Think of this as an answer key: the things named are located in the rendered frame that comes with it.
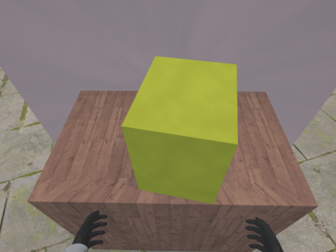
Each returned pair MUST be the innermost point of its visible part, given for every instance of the pedestal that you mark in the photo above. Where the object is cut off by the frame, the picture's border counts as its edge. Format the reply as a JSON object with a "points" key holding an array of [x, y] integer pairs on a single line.
{"points": [[89, 169]]}

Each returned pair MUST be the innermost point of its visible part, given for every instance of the right robot hand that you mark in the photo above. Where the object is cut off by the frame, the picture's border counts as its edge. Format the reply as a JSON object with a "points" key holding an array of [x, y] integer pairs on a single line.
{"points": [[267, 238]]}

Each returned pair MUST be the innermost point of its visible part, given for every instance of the left robot hand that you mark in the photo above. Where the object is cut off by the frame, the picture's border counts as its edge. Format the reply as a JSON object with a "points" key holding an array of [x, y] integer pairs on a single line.
{"points": [[85, 233]]}

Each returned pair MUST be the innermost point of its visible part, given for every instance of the carton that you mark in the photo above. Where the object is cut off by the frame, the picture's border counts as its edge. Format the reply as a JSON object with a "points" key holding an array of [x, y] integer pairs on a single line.
{"points": [[181, 130]]}

